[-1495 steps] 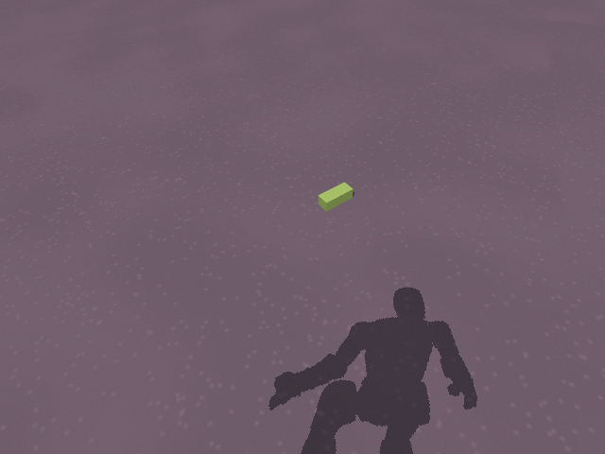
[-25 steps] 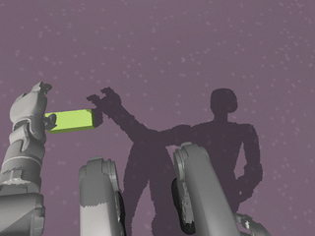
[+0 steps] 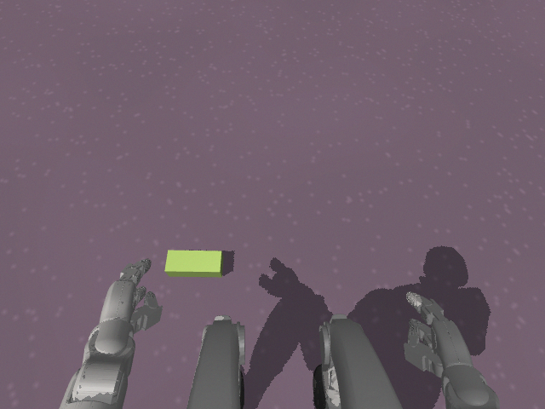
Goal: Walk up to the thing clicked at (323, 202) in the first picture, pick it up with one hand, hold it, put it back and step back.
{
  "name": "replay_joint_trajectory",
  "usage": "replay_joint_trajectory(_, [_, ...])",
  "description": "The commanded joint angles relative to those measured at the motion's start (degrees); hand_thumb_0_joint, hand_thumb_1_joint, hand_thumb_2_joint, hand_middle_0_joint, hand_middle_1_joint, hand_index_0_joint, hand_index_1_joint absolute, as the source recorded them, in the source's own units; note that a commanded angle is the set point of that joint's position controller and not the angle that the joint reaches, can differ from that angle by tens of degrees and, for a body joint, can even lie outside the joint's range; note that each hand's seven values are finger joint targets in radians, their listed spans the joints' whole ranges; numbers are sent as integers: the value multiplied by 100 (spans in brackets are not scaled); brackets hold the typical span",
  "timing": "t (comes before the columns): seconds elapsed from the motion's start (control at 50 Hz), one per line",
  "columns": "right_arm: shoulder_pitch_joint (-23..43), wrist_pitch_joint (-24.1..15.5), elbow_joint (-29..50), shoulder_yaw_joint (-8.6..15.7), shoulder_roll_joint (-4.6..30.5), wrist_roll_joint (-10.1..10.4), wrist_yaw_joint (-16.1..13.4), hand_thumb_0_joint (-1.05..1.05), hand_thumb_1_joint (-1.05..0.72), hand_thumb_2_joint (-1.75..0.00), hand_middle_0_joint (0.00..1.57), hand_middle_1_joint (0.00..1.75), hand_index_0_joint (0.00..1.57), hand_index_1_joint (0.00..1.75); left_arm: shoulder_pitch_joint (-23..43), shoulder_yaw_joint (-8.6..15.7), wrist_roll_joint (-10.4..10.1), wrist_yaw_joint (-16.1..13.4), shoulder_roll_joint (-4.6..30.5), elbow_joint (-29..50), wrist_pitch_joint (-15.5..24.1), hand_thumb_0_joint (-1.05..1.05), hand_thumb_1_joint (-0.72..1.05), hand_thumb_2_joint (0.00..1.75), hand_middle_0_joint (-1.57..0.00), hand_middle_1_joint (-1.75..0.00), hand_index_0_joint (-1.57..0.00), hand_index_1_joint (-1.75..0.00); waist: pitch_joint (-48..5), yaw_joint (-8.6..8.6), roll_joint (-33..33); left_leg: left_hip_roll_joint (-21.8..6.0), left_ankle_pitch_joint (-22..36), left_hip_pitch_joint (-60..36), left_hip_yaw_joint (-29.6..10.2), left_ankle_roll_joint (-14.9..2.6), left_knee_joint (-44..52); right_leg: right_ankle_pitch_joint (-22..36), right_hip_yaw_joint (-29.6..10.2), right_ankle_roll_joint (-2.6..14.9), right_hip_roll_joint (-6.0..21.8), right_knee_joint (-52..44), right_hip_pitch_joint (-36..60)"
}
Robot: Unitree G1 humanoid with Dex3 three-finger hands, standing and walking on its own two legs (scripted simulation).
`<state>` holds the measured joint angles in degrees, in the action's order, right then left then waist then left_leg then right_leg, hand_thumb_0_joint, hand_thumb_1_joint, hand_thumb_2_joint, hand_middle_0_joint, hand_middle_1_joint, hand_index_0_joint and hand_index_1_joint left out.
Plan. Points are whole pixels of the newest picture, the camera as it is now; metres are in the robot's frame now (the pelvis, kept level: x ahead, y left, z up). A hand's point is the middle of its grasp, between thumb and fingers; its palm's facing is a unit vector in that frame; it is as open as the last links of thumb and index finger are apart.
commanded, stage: home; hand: left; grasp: from above
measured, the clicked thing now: (195, 263) +0.50 +0.24 -0.54
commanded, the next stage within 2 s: none
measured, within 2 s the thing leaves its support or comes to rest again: neither
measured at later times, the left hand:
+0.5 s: hand (108, 335) +0.22 +0.19 +0.09, palm faces +0.09 -0.97 -0.22, open 7.4 cm
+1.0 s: hand (112, 346) +0.21 +0.18 +0.10, palm faces +0.10 -0.97 -0.21, open 7.4 cm
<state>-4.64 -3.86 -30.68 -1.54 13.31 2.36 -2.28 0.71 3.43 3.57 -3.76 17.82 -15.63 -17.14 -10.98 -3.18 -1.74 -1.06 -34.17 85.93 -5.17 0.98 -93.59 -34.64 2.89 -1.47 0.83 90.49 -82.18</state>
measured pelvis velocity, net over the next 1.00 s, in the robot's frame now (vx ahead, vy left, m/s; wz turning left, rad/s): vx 0.06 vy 0.00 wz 0.05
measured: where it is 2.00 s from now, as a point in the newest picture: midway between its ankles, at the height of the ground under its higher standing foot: outside the picture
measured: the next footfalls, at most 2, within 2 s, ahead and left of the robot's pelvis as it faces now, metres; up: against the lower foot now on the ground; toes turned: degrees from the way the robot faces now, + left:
none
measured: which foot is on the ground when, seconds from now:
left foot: down 0.00-1.00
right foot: down 0.00-1.00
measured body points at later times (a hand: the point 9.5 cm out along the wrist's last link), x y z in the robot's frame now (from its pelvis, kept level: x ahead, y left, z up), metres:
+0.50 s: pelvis +0.06 +0.01 +0.14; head +0.08 +0.01 +0.59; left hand +0.22 +0.24 +0.11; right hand +0.21 -0.24 +0.07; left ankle +0.07 +0.12 -0.54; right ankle +0.07 -0.14 -0.54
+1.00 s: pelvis +0.06 +0.00 +0.15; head +0.08 +0.00 +0.60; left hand +0.21 +0.23 +0.11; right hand +0.24 -0.24 +0.08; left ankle +0.07 +0.12 -0.54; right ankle +0.07 -0.14 -0.54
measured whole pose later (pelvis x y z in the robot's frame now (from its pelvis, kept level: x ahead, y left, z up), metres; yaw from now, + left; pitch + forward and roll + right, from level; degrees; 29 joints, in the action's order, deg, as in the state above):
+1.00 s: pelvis +0.06 +0.00 +0.15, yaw +3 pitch +9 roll -3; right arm -16.1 -14.0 -31.1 -2.1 12.7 0.4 -10.1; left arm -28.3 1.6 -2.5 -1.1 12.4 6.3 -25.7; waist -8.9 -1.7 -2.8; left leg -1.6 -27.2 39.3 -3.9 1.0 -57.3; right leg -27.1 3.1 -1.2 0.8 53.6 -35.6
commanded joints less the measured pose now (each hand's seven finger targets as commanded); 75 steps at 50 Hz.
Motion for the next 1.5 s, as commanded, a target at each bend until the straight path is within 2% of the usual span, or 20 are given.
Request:
replay_joint_trajectory(0.0, [-358, -338, 653, 259, 777, 17, -329, 0, -90, -90, 20, 30, 20, 30, 356, 448, -401, -180, 638, 1442, -12, 0, 90, 90, -20, -30, -20, -30, -1998, -183, -405, 24, 70, -2671, -70, -211, 2209, 483, -101, 250, -148, -2049, 1875])
replay_joint_trajectory(0.08, [-516, -516, 641, 201, 702, 11, -544, 0, -90, -90, 20, 30, 20, 30, -320, 455, -597, -150, 464, 1656, -197, 0, 90, 90, -20, -30, -20, -30, -1766, -146, -381, 23, 605, -3226, 23, -199, 2679, 902, -92, 238, -161, -2603, 2624])
replay_joint_trajectory(0.14, [-659, -614, 667, 184, 649, -17, -661, 0, -90, -90, 20, 30, 20, 30, -884, 367, -649, -131, 278, 1875, -288, 0, 90, 90, -20, -30, -20, -30, -1578, -147, -417, 14, 1255, -3723, 27, -153, 3047, 1415, -42, 224, -183, -2905, 3114])
replay_joint_trajectory(0.16, [-725, -641, 706, 177, 644, -24, -694, 0, -90, -90, 20, 30, 20, 30, -1034, 469, -668, -140, 338, 1937, -320, 0, 90, 90, -20, -30, -20, -30, -1521, -100, -361, 19, 1361, -3874, 59, -160, 3157, 1498, -38, 220, -182, -3063, 3289])
replay_joint_trajectory(0.22, [-836, -727, 777, 181, 584, -56, -771, 0, -90, -90, 20, 30, 20, 30, -1534, 389, -671, -125, 238, 2299, -378, 0, 90, 90, -20, -30, -20, -30, -1300, -89, -342, 49, 1592, -4244, 137, -163, 3499, 1709, -28, 203, -204, -3506, 3788])
replay_joint_trajectory(0.36, [-948, -916, 941, 181, 516, -102, -888, 0, -90, -90, 20, 30, 20, 30, -2527, 242, -705, -68, 60, 3087, -563, 0, 90, 90, -20, -30, -20, -30, -757, 18, -297, 57, 1837, -4928, 206, -131, 4246, 1870, 95, 188, -266, -4195, 4489])
replay_joint_trajectory(0.46, [-891, -1048, 987, 190, 544, -138, -921, 0, -90, -90, 20, 30, 20, 30, -2810, 154, -687, 55, 8, 3353, -665, 0, 90, 90, -20, -30, -20, -30, -248, 35, -164, 28, 1593, -5060, 135, -145, 4601, 1618, 180, 170, -287, -4476, 4571])
replay_joint_trajectory(0.56, [-871, -1187, 995, 243, 610, -172, -915, 0, -90, -90, 20, 30, 20, 30, -2739, 106, -666, 193, 18, 3464, -693, 0, 90, 90, -20, -30, -20, -30, -106, -32, -127, 74, 1668, -5177, 233, -154, 4645, 1625, 187, 160, -276, -4577, 4628])
replay_joint_trajectory(0.62, [-820, -1253, 988, 233, 626, -179, -903, 0, -90, -90, 20, 30, 20, 30, -2700, 140, -643, 239, 29, 3304, -676, 0, 90, 90, -20, -30, -20, -30, 26, 24, -16, 76, 1522, -5150, 210, -172, 4677, 1504, 184, 151, -254, -4595, 4599])
replay_joint_trajectory(0.66, [-794, -1287, 987, 250, 625, -194, -903, 0, -90, -90, 20, 30, 20, 30, -2637, 227, -624, 246, 99, 3360, -648, 0, 90, 90, -20, -30, -20, -30, -70, 28, -130, 92, 1591, -5202, 251, -165, 4644, 1563, 169, 144, -238, -4588, 4660])
replay_joint_trajectory(0.72, [-839, -1326, 927, 266, 629, -208, -892, 0, -90, -90, 20, 30, 20, 30, -2722, 141, -621, 269, 62, 3399, -626, 0, 90, 90, -20, -30, -20, -30, -309, 5, -173, 112, 1994, -5352, 268, -153, 4555, 1932, 137, 147, -232, -4526, 4785])
replay_joint_trajectory(0.74, [-811, -1329, 921, 261, 635, -214, -891, 0, -90, -90, 20, 30, 20, 30, -2745, 235, -622, 257, 108, 3340, -620, 0, 90, 90, -20, -30, -20, -30, -272, 38, -93, 106, 2026, -5312, 253, -157, 4539, 1964, 153, 139, -234, -4526, 4818])
replay_joint_trajectory(0.78, [-799, -1330, 911, 243, 624, -211, -892, 0, -90, -90, 20, 30, 20, 30, -2747, 197, -605, 249, 89, 3322, -612, 0, 90, 90, -20, -30, -20, -30, -286, 68, -51, 122, 2109, -5330, 281, -171, 4509, 2061, 125, 139, -217, -4524, 4853])
replay_joint_trajectory(0.96, [-729, -1322, 894, 247, 615, -214, -887, 0, -90, -90, 20, 30, 20, 30, -2755, 201, -590, 229, 79, 3263, -598, 0, 90, 90, -20, -30, -20, -30, -164, 111, -81, 108, 1725, -5245, 283, -163, 4604, 1714, 137, 135, -224, -4580, 4786])
replay_joint_trajectory(1.04, [-751, -1339, 894, 264, 631, -215, -897, 0, -90, -90, 20, 30, 20, 30, -2770, 194, -632, 238, 86, 3308, -596, 0, 90, 90, -20, -30, -20, -30, -318, 65, 34, 114, 1927, -5284, 297, -181, 4503, 1937, 109, 112, -216, -4583, 4855])
replay_joint_trajectory(1.14, [-759, -1333, 882, 262, 627, -205, -905, 0, -90, -90, 20, 30, 20, 30, -2801, 231, -630, 229, 100, 3219, -606, 0, 90, 90, -20, -30, -20, -30, -172, 126, 20, 111, 1793, -5204, 334, -182, 4511, 1802, 95, 110, -203, -4624, 4784])
replay_joint_trajectory(1.18, [-752, -1342, 884, 270, 626, -206, -904, 0, -90, -90, 20, 30, 20, 30, -2715, 176, -635, 240, 72, 3306, -586, 0, 90, 90, -20, -30, -20, -30, -233, 54, 55, 118, 1704, -5223, 321, -189, 4522, 1740, 80, 107, -202, -4638, 4795])
replay_joint_trajectory(1.24, [-725, -1341, 917, 264, 623, -192, -913, 0, -90, -90, 20, 30, 20, 30, -2765, 227, -618, 233, 113, 3286, -602, 0, 90, 90, -20, -30, -20, -30, -72, 139, -12, 121, 1468, -5110, 347, -183, 4570, 1503, 86, 118, -198, -4675, 4710])
replay_joint_trajectory(1.32, [-779, -1343, 891, 285, 631, -193, -920, 0, -90, -90, 20, 30, 20, 30, -2748, 217, -609, 226, 123, 3365, -608, 0, 90, 90, -20, -30, -20, -30, -279, 87, -27, 109, 1762, -5257, 346, -177, 4498, 1780, 70, 116, -199, -4615, 4771])
replay_joint_trajectory(1.48, [-775, -1367, 881, 282, 634, -196, -923, 0, -90, -90, 20, 30, 20, 30, -2722, 197, -612, 234, 107, 3392, -627, 0, 90, 90, -20, -30, -20, -30, -191, 70, -31, 100, 1580, -5211, 322, -175, 4557, 1601, 89, 122, -216, -4606, 4715])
